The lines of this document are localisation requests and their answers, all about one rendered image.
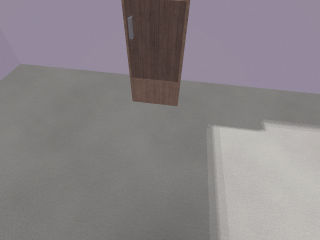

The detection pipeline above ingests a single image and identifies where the cupboard door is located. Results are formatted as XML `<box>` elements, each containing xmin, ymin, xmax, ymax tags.
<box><xmin>124</xmin><ymin>0</ymin><xmax>187</xmax><ymax>82</ymax></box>

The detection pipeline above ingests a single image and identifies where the handle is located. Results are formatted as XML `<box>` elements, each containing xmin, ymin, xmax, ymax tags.
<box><xmin>127</xmin><ymin>15</ymin><xmax>134</xmax><ymax>40</ymax></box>

